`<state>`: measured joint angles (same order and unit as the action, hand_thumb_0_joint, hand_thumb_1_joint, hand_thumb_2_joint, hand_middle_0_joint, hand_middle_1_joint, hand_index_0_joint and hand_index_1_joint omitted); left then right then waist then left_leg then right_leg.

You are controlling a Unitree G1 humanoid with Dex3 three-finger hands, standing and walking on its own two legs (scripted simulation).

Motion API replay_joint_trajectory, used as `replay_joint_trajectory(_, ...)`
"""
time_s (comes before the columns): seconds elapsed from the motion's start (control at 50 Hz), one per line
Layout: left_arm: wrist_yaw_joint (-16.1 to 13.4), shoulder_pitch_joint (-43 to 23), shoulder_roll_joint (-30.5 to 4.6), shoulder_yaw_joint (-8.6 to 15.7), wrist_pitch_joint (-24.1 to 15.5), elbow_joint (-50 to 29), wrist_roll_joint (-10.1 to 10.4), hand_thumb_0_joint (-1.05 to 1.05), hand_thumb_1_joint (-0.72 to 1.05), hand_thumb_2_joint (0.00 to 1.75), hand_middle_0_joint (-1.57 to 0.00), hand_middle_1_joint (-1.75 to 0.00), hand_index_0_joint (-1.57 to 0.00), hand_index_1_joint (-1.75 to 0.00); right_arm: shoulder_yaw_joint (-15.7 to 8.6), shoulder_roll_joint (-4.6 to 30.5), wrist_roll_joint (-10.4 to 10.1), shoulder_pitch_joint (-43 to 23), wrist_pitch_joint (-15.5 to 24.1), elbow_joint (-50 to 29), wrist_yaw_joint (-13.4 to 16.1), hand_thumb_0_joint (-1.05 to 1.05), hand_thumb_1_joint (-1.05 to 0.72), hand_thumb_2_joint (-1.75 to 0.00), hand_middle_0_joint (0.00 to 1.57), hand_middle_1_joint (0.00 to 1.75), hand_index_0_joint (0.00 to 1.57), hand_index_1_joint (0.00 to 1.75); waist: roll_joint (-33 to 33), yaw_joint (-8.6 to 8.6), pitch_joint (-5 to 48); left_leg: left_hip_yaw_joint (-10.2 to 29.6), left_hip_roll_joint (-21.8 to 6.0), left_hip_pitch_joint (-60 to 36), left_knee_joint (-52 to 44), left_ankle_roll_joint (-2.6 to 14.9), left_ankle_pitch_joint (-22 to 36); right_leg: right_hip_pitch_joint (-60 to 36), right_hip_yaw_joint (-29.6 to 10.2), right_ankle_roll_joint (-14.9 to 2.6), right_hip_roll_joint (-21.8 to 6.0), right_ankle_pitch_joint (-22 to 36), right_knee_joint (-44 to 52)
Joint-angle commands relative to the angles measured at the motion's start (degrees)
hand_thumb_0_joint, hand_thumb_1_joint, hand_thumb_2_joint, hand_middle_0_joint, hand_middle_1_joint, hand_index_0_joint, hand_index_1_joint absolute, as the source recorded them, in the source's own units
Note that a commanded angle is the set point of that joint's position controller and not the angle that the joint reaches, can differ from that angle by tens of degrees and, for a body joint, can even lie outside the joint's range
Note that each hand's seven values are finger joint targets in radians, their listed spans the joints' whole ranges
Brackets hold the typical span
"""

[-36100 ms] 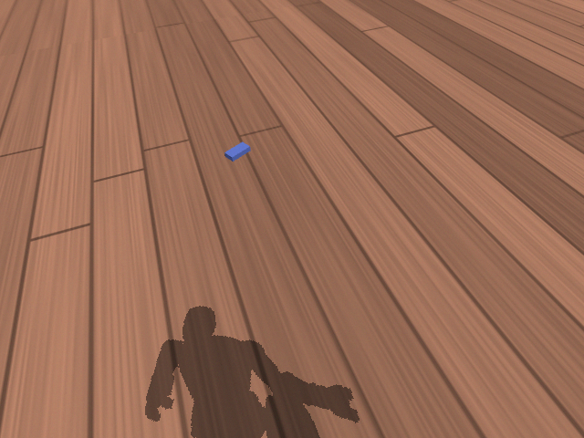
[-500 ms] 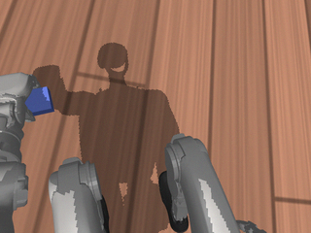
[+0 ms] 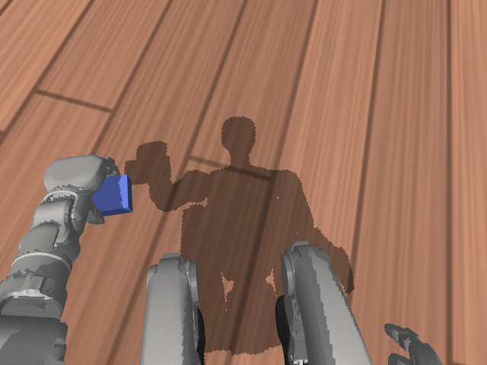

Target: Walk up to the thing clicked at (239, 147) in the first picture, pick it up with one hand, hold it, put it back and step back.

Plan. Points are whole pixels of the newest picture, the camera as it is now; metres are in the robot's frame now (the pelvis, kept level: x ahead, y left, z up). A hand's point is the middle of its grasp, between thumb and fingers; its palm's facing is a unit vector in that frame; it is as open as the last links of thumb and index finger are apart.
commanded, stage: lift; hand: left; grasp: from above
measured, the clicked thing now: (93, 198) +0.43 +0.27 -0.14
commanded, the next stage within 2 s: hold in 0.98 s
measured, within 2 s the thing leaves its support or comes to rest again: neither
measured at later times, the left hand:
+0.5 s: hand (26, 190) +0.36 +0.24 +0.10, palm faces -0.47 -0.10 -0.88, open 9.2 cm
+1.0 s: hand out of the picture +0.37 +0.23 +0.19, palm faces -0.47 -0.10 -0.88, open 9.3 cm
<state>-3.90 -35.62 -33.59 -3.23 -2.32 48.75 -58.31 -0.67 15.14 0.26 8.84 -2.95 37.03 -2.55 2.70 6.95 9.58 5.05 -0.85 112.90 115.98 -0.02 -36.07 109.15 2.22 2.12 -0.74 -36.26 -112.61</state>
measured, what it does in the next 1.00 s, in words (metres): rises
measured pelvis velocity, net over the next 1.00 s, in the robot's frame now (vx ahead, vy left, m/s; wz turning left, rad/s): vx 0.07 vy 0.00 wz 0.04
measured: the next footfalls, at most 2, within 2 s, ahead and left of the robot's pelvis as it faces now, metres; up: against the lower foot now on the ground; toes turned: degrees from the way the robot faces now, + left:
none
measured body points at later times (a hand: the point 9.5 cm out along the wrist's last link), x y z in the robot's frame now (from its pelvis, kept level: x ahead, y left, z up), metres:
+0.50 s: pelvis +0.03 +0.00 +0.19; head +0.12 +0.01 +0.63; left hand +0.38 +0.25 +0.15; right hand +0.13 -0.26 +0.07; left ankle +0.09 +0.12 -0.41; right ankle +0.10 -0.14 -0.41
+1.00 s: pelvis +0.07 +0.00 +0.28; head +0.13 +0.00 +0.73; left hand +0.39 +0.23 +0.24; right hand +0.16 -0.27 +0.15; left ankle +0.09 +0.12 -0.41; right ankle +0.10 -0.14 -0.41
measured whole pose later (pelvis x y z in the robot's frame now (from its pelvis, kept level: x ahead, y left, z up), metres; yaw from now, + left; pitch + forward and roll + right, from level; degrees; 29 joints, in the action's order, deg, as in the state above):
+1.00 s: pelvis +0.07 +0.00 +0.28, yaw +2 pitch +11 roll -1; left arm -8.8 -19.4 -20.9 -10.7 2.5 50.2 -56.8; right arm -2.6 13.8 -1.9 14.4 -0.1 43.3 2.3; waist 2.0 3.8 4.1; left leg -0.2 -1.9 38.9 50.2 -0.4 -21.9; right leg 37.8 -0.2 1.3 -0.7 -21.4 -48.6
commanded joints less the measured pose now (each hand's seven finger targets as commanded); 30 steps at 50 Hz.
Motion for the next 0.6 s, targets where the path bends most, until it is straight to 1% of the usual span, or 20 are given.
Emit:
replay_joint_trajectory(0.0,-2.78,-19.15,-14.06,4.42,1.09,-17.36,1.28,0.00,0.82,0.48,-1.10,-0.48,-1.14,-0.44,-4.38,10.86,-0.38,7.60,0.77,-3.47,2.36,0.00,-0.89,-0.90,0.20,0.30,0.20,0.30,9.88,0.76,36.90,-1.47,0.68,-36.04,-23.28,1.43,2.25,-23.41,2.09,-3.49,2.50,5.67,19.80)
replay_joint_trajectory(0.02,-2.93,-17.98,-15.40,5.66,1.43,-17.86,1.38,0.00,0.80,0.48,-1.08,-0.48,-1.12,-0.45,-4.33,10.92,-0.60,7.60,0.77,-3.17,2.67,0.00,-0.89,-0.89,0.20,0.30,0.20,0.30,9.87,-0.02,37.07,-1.35,0.70,-37.80,-25.00,1.43,2.69,-25.20,1.94,-3.39,2.27,6.09,21.06)
replay_joint_trajectory(0.06,-2.52,-15.25,-13.11,4.02,1.94,-19.06,1.41,0.00,0.79,0.47,-1.09,-0.47,-1.12,-0.44,-4.17,10.19,-0.91,6.97,0.84,-3.30,3.17,0.00,-0.89,-0.90,0.20,0.30,0.20,0.30,9.20,-0.29,36.95,-1.82,0.75,-41.02,-27.61,1.29,4.18,-28.99,1.50,-3.37,2.33,7.16,24.13)
replay_joint_trajectory(0.1,-2.25,-11.62,-12.61,3.93,2.49,-17.65,1.61,0.00,0.81,0.48,-1.10,-0.46,-1.13,-0.43,-3.96,9.76,-1.19,6.05,0.86,-2.86,3.75,0.00,-0.89,-0.90,0.20,0.30,0.20,0.30,7.74,-0.75,33.66,-1.67,0.52,-43.51,-30.81,1.17,4.07,-31.51,1.31,-3.24,2.47,7.08,27.15)
replay_joint_trajectory(0.12,-2.17,-11.20,-11.27,3.15,2.58,-19.10,1.85,0.00,0.81,0.50,-1.11,-0.45,-1.14,-0.43,-3.93,9.40,-1.34,5.90,0.97,-2.93,3.98,0.00,-0.89,-0.90,0.20,0.30,0.20,0.30,7.47,-0.48,33.38,-1.87,0.62,-44.68,-32.00,1.19,4.42,-33.24,1.18,-3.31,2.58,7.20,28.64)
replay_joint_trajectory(0.14,-2.22,-10.72,-11.96,4.05,2.77,-19.82,1.87,0.00,0.80,0.50,-1.10,-0.46,-1.13,-0.43,-3.92,9.45,-1.48,5.90,1.08,-2.49,4.22,0.00,-0.88,-0.89,0.20,0.30,0.20,0.30,7.74,-1.17,33.47,-1.74,0.49,-46.73,-33.56,1.10,5.54,-34.58,0.99,-3.30,2.37,8.20,29.60)
replay_joint_trajectory(0.16,-2.26,-11.38,-11.49,3.37,2.80,-20.31,1.89,0.00,0.82,0.51,-1.12,-0.46,-1.14,-0.44,-3.81,9.17,-1.50,5.43,1.20,-2.38,4.44,0.00,-0.88,-0.89,0.20,0.30,0.20,0.30,7.97,-0.78,32.73,-1.56,0.30,-48.03,-35.15,1.09,4.81,-35.62,0.99,-3.23,2.52,7.81,30.91)
replay_joint_trajectory(0.18,-2.28,-10.10,-9.20,2.04,2.99,-19.36,1.96,0.00,0.82,0.49,-1.12,-0.45,-1.15,-0.43,-3.73,8.72,-1.60,5.44,1.41,-2.26,4.61,0.00,-0.89,-0.90,0.20,0.30,0.20,0.30,7.12,-0.41,30.89,-2.02,0.36,-49.16,-36.14,1.08,5.56,-36.92,0.79,-3.28,2.57,8.32,32.70)
replay_joint_trajectory(0.22,-2.89,-8.64,-9.65,2.83,3.29,-18.94,2.09,0.00,0.80,0.49,-1.11,-0.44,-1.13,-0.42,-3.61,8.56,-1.88,5.28,1.77,-1.70,4.99,0.00,-0.89,-0.90,0.20,0.30,0.20,0.30,5.61,-0.94,28.75,-2.22,0.38,-51.06,-38.84,1.06,5.62,-40.33,0.30,-3.30,2.57,8.00,36.11)
replay_joint_trajectory(0.26,-3.19,-7.92,-7.45,1.16,3.54,-18.21,2.26,0.00,0.78,0.51,-1.11,-0.44,-1.12,-0.43,-3.44,8.11,-2.00,4.81,2.19,-1.57,5.34,0.00,-0.89,-0.90,0.20,0.30,0.20,0.30,5.37,-0.85,26.16,-1.98,0.25,-53.90,-42.54,0.89,4.43,-43.12,0.09,-3.29,2.79,7.00,39.34)
replay_joint_trajectory(0.3,-3.44,-5.40,-6.23,0.66,3.77,-15.11,1.84,0.00,0.77,0.52,-1.10,-0.43,-1.11,-0.42,-3.42,7.80,-2.14,4.92,2.64,-0.97,5.60,0.00,-0.89,-0.90,0.20,0.30,0.20,0.30,4.14,-0.88,21.89,-1.60,0.08,-55.11,-45.60,0.69,3.81,-44.86,-0.14,-3.27,2.84,6.28,41.95)
replay_joint_trajectory(0.34,-3.77,-4.80,-5.89,0.34,3.56,-15.30,1.87,0.00,0.77,0.53,-1.10,-0.44,-1.11,-0.43,-3.46,7.67,-2.38,4.72,3.17,-0.91,5.83,0.00,-0.89,-0.90,0.20,0.30,0.20,0.30,3.42,-1.69,22.15,-1.84,0.18,-58.01,-48.04,0.73,4.68,-48.41,-0.62,-3.34,2.88,6.69,44.92)
replay_joint_trajectory(0.38,-3.90,-4.44,-3.89,-1.17,3.43,-15.08,1.99,0.00,0.77,0.53,-1.10,-0.46,-1.11,-0.44,-3.46,7.17,-2.46,5.04,3.76,-0.74,6.14,0.00,-0.89,-0.90,0.20,0.30,0.20,0.30,2.48,-1.30,20.68,-2.92,0.47,-59.30,-49.47,0.84,6.87,-51.82,-1.35,-3.31,2.85,8.03,48.28)
replay_joint_trajectory(0.42,-4.67,-3.32,-5.35,0.17,3.38,-13.94,1.77,0.00,0.74,0.53,-1.09,-0.44,-1.10,-0.43,-3.58,7.34,-2.46,5.03,4.23,-0.53,6.33,0.00,-0.89,-0.90,0.20,0.30,0.20,0.30,2.80,-2.48,19.59,-3.19,0.58,-61.61,-52.18,0.77,6.92,-54.60,-1.83,-3.31,2.82,7.98,50.79)
replay_joint_trajectory(0.44,-4.94,-3.42,-2.89,-1.52,3.39,-14.06,1.57,0.00,0.74,0.53,-1.08,-0.44,-1.09,-0.44,-3.34,6.90,-2.54,5.23,4.44,-0.41,6.37,0.00,-0.89,-0.90,0.20,0.30,0.20,0.30,2.89,-1.78,19.20,-3.27,0.73,-63.01,-53.22,0.65,8.23,-55.81,-1.96,-3.34,2.91,9.13,52.00)
replay_joint_trajectory(0.5,-6.41,-4.27,-3.30,-0.84,3.57,-12.48,0.92,0.00,0.71,0.51,-1.06,-0.44,-1.07,-0.43,-3.64,7.26,-2.26,5.38,5.06,0.65,6.58,0.00,-0.88,-0.90,0.20,0.30,0.20,0.30,3.82,-2.58,17.95,-2.44,0.27,-67.60,-57.46,0.24,8.54,-57.75,-1.62,-3.19,2.98,10.29,54.45)
replay_joint_trajectory(0.52,-6.67,-4.38,-2.04,-1.89,3.66,-11.32,0.83,0.00,0.72,0.52,-1.07,-0.45,-1.08,-0.44,-3.62,7.12,-2.23,5.60,5.16,0.60,6.58,0.00,-0.89,-0.90,0.20,0.30,0.20,0.30,3.00,-1.93,16.86,-2.64,0.33,-68.35,-58.46,0.28,9.29,-58.73,-1.48,-3.15,3.11,11.07,55.71)
replay_joint_trajectory(0.54,-7.02,-6.66,-2.54,-1.51,3.55,-12.42,0.63,0.00,0.72,0.53,-1.06,-0.45,-1.07,-0.44,-3.73,7.45,-2.13,6.09,5.35,0.92,6.61,0.00,-0.88,-0.90,0.20,0.30,0.20,0.30,3.32,-1.87,17.73,-2.52,0.19,-70.14,-59.34,0.23,9.93,-59.95,-1.50,-3.10,3.03,11.88,56.28)
replay_joint_trajectory(0.56,-7.29,-5.95,-2.85,-1.33,3.62,-11.95,0.53,0.00,0.72,0.54,-1.06,-0.47,-1.07,-0.46,-3.78,7.24,-2.11,6.13,5.43,1.04,6.64,0.00,-0.89,-0.90,0.20,0.30,0.20,0.30,3.63,-2.40,18.28,-2.73,0.24,-72.03,-60.34,0.11,11.48,-61.60,-1.44,-3.08,3.06,13.15,57.19)
replay_joint_trajectory(0.58,-7.38,-3.87,-1.42,-2.16,3.94,-9.82,0.41,0.00,0.70,0.56,-1.05,-0.47,-1.06,-0.47,-3.75,7.20,-2.11,6.65,5.42,1.31,6.56,0.00,-0.89,-0.90,0.20,0.30,0.20,0.30,3.07,-2.20,17.18,-3.12,0.45,-72.91,-61.08,0.10,13.50,-62.71,-1.52,-3.10,2.98,14.78,58.35)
